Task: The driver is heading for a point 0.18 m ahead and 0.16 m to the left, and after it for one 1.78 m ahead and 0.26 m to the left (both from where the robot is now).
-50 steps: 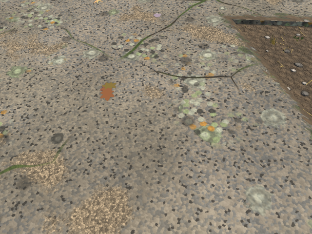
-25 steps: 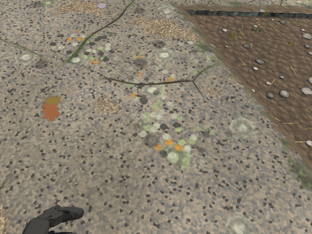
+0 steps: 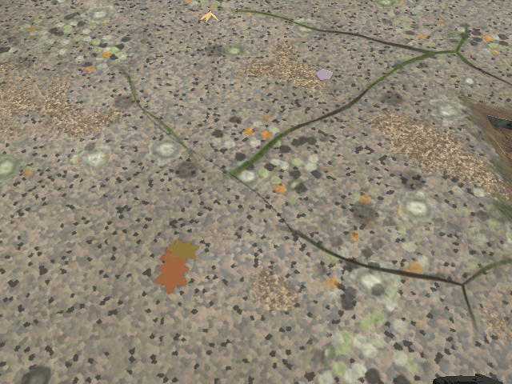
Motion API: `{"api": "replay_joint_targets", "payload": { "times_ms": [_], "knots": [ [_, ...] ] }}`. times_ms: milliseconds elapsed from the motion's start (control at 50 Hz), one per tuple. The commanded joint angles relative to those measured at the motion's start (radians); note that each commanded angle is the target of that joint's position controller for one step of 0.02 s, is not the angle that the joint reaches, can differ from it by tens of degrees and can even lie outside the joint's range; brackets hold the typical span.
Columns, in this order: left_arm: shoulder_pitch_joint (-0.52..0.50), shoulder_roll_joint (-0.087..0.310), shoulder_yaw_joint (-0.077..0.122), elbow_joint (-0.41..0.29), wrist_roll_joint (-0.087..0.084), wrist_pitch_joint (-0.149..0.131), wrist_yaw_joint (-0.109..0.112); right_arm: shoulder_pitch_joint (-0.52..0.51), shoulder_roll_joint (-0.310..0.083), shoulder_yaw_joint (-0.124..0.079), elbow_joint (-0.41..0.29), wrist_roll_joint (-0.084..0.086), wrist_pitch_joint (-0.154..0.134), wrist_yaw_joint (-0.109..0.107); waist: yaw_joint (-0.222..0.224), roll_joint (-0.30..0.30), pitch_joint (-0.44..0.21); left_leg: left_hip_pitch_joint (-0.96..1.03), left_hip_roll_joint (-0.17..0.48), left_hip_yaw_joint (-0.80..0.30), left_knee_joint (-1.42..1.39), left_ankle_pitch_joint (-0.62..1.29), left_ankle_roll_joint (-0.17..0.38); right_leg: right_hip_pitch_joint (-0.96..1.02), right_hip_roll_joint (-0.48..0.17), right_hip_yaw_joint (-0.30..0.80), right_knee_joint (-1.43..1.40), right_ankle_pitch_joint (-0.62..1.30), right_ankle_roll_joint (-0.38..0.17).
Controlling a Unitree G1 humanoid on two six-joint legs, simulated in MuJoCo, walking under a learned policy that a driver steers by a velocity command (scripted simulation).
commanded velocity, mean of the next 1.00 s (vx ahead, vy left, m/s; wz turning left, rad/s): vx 0.23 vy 0.00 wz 0.42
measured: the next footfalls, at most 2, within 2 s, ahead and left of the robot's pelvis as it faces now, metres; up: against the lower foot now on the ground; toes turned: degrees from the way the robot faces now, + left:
left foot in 0.04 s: +0.25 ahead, +0.02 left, +0.00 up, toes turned +7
right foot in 0.42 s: +0.56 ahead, -0.05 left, +0.00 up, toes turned +28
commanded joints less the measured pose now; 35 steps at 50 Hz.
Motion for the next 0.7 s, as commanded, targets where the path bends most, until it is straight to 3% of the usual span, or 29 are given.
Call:
{"api": "replay_joint_targets", "payload": {
  "times_ms": [20, 40, 60, 80, 100, 120, 140, 160, 200, 240, 280, 300, 340, 380, 400, 420, 440, 460, 480, 500, 520, 540, 560, 600, 640, 700],
  "knots": [
    [-0.161, 0.264, 0.061, -0.118, 0.013, 0.023, 0.037, 0.436, -0.157, -0.054, 0.075, -0.007, 0.003, -0.019, -0.290, -0.131, -0.172, 0.619, -0.127, 0.015, -0.008, -0.094, 0.059, -0.276, -0.282, 0.048, 0.559, 1.634, 0.018],
    [-0.222, 0.270, 0.069, -0.131, 0.012, 0.036, 0.028, 0.619, -0.189, -0.082, 0.128, -0.005, 0.002, -0.044, -0.371, -0.062, -0.214, 0.806, -0.081, -0.097, -0.123, -0.078, 0.113, -0.409, -0.237, 0.057, 0.962, 1.293, 0.015],
    [-0.267, 0.157, 0.049, -0.153, 0.021, 0.025, -0.001, 0.535, -0.223, -0.105, 0.127, 0.024, 0.010, -0.073, -0.272, 0.189, -0.116, 0.926, 0.007, -0.238, -0.110, 0.146, 0.119, -0.747, -0.011, 0.105, 1.340, 0.026, 0.022],
    [-0.111, 0.087, 0.021, -0.244, 0.000, 0.009, 0.001, 0.463, -0.332, -0.120, 0.088, -0.021, 0.010, -0.066, -0.105, 0.195, -0.274, 1.133, 0.215, -0.647, -0.088, 0.562, 0.325, -1.034, 0.004, 0.268, 1.609, -0.145, 0.067],
    [-0.148, 0.123, 0.008, -0.277, -0.002, -0.006, 0.004, 0.423, -0.329, -0.137, 0.038, -0.016, 0.014, -0.072, -0.142, 0.047, -0.398, 1.164, 0.296, -0.875, -0.276, 0.200, 0.392, -1.118, -0.018, 0.396, 1.592, -0.087, 0.045],
    [-0.187, 0.149, 0.006, -0.272, 0.005, -0.017, 0.002, 0.359, -0.253, -0.121, 0.027, -0.006, 0.016, -0.083, -0.089, -0.098, -0.200, 0.939, 0.271, -0.841, -0.384, 0.087, 0.328, -1.114, -0.071, 0.407, 1.437, -0.019, 0.029],
    [-0.263, 0.166, 0.032, -0.328, -0.047, -0.046, -0.001, 0.244, -0.134, -0.088, -0.048, 0.031, -0.034, -0.060, -0.034, -0.153, -0.153, 0.799, 0.222, -0.866, -0.446, -0.057, 0.298, -1.052, -0.056, 0.480, 1.369, -0.033, 0.023],
    [-0.257, 0.179, 0.036, -0.315, -0.038, -0.042, 0.000, 0.174, -0.132, -0.081, -0.060, 0.037, -0.055, -0.051, 0.015, -0.176, -0.090, 0.649, 0.208, -0.811, -0.453, 0.029, 0.276, -1.008, -0.087, 0.485, 1.299, -0.016, 0.040],
    [-0.254, 0.205, 0.053, -0.325, -0.010, -0.015, 0.004, 0.129, -0.153, -0.088, -0.092, 0.040, -0.061, -0.062, 0.054, -0.177, -0.028, 0.434, 0.110, -0.624, -0.460, 0.206, 0.220, -0.877, -0.129, 0.456, 1.070, 0.010, 0.074],
    [-0.369, 0.131, 0.036, -0.378, 0.017, -0.009, 0.011, 0.144, -0.177, -0.100, -0.088, 0.046, -0.040, -0.093, 0.026, -0.151, -0.011, 0.300, -0.023, -0.483, -0.384, 0.393, 0.147, -0.789, -0.081, 0.374, 0.772, 0.108, 0.100],
    [-0.393, 0.072, 0.018, -0.382, 0.003, 0.000, 0.008, 0.205, -0.180, -0.109, -0.071, 0.047, 0.003, -0.126, -0.031, -0.054, -0.123, 0.321, -0.094, -0.379, -0.296, 0.421, 0.046, -0.677, -0.009, 0.312, 0.532, 0.342, 0.106],
    [-0.409, 0.072, 0.019, -0.384, -0.009, 0.003, 0.004, 0.258, -0.168, -0.108, -0.056, 0.049, 0.020, -0.136, -0.065, -0.017, -0.167, 0.347, -0.099, -0.378, -0.263, 0.352, 0.001, -0.637, 0.017, 0.297, 0.454, 0.459, 0.108],
    [-0.467, 0.083, 0.025, -0.407, -0.021, 0.006, -0.007, 0.314, -0.133, -0.099, -0.040, 0.050, 0.037, -0.144, -0.106, 0.055, -0.179, 0.388, -0.083, -0.428, -0.222, 0.184, -0.038, -0.618, 0.032, 0.309, 0.363, 0.556, 0.097],
    [-0.485, 0.119, 0.041, -0.417, -0.010, 0.000, -0.014, 0.296, -0.095, -0.091, -0.055, 0.036, 0.039, -0.144, -0.096, 0.106, -0.157, 0.470, -0.059, -0.491, -0.137, 0.093, -0.048, -0.638, 0.018, 0.346, 0.282, 0.560, 0.061],
    [-0.437, 0.135, 0.052, -0.401, 0.001, -0.011, -0.015, 0.257, -0.084, -0.088, -0.072, 0.030, 0.037, -0.142, -0.055, 0.115, -0.171, 0.512, -0.059, -0.494, -0.048, 0.117, -0.062, -0.597, 0.009, 0.345, 0.214, 0.624, 0.030],
    [-0.338, 0.151, 0.058, -0.373, 0.018, -0.022, -0.013, 0.220, -0.062, -0.078, -0.097, 0.020, 0.034, -0.137, -0.006, 0.107, -0.236, 0.515, -0.074, -0.464, 0.107, 0.092, -0.094, -0.467, -0.062, 0.378, 0.187, 0.777, -0.016],
    [-0.252, 0.189, 0.059, -0.369, 0.040, -0.025, -0.008, 0.245, -0.015, -0.059, -0.129, -0.002, 0.030, -0.134, 0.009, -0.083, -0.351, 0.321, -0.158, -0.398, 0.436, -0.476, -0.147, -0.193, -0.299, 0.613, 0.288, 1.283, -0.151],
    [-0.219, 0.208, 0.062, -0.348, 0.045, -0.017, -0.015, 0.432, -0.046, -0.053, -0.126, 0.021, 0.017, -0.109, -0.072, -0.337, -0.504, 0.131, -0.210, -0.436, 0.667, -0.864, -0.185, 0.008, -0.567, 1.030, 0.296, 1.288, -0.392],
    [-0.292, 0.181, 0.066, -0.385, 0.015, -0.004, -0.012, 0.438, -0.153, -0.072, -0.082, 0.028, 0.025, -0.096, -0.050, -0.186, -0.506, 0.079, -0.129, -0.472, 0.786, -0.764, -0.210, -0.050, -0.553, 1.070, 0.264, 0.945, -0.401],
    [-0.329, 0.139, 0.053, -0.404, 0.004, 0.014, -0.006, 0.291, -0.191, -0.082, -0.096, 0.033, 0.047, -0.097, -0.008, -0.088, -0.391, 0.041, -0.099, -0.417, 0.820, -0.691, -0.229, -0.149, -0.462, 0.931, 0.247, 0.701, -0.343],
    [-0.353, 0.115, 0.036, -0.401, 0.005, 0.035, -0.002, 0.215, -0.172, -0.078, -0.114, 0.026, 0.067, -0.108, -0.012, -0.014, -0.290, 0.037, -0.079, -0.373, 0.784, -0.636, -0.236, -0.302, -0.391, 0.829, 0.204, 0.535, -0.292],
    [-0.381, 0.115, 0.027, -0.393, 0.000, 0.051, 0.000, 0.187, -0.148, -0.071, -0.131, 0.016, 0.080, -0.115, -0.036, -0.006, -0.210, 0.076, -0.056, -0.351, 0.712, -0.603, -0.237, -0.442, -0.338, 0.769, 0.165, 0.428, -0.258],
    [-0.404, 0.120, 0.025, -0.382, 0.004, 0.063, -0.002, 0.203, -0.110, -0.060, -0.132, 0.019, 0.085, -0.110, -0.071, -0.037, -0.149, 0.152, -0.035, -0.308, 0.591, -0.589, -0.232, -0.572, -0.271, 0.685, 0.127, 0.380, -0.216],
    [-0.410, 0.128, 0.034, -0.366, 0.007, 0.074, -0.011, 0.235, -0.044, -0.038, -0.120, 0.017, 0.072, -0.109, -0.079, -0.109, -0.152, 0.288, -0.031, -0.216, 0.352, -0.588, -0.234, -0.658, -0.188, 0.550, 0.102, 0.489, -0.193],
    [-0.368, 0.136, 0.043, -0.340, -0.002, 0.081, -0.013, 0.210, -0.021, -0.025, -0.117, 0.008, 0.058, -0.110, -0.050, -0.153, -0.209, 0.358, -0.008, -0.209, 0.178, -0.558, -0.228, -0.596, -0.204, 0.541, 0.115, 0.557, -0.217],
    [-0.338, 0.145, 0.046, -0.323, -0.010, 0.093, -0.013, 0.212, -0.056, -0.036, -0.100, 0.015, 0.060, -0.107, -0.043, -0.179, -0.226, 0.449, 0.000, -0.214, -0.022, -0.401, -0.195, -0.580, -0.240, 0.579, 0.123, 0.318, -0.222]
  ]
}}
Over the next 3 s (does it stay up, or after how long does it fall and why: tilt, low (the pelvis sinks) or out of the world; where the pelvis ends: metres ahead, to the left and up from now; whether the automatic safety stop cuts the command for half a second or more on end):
stays up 0.69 0.05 0.03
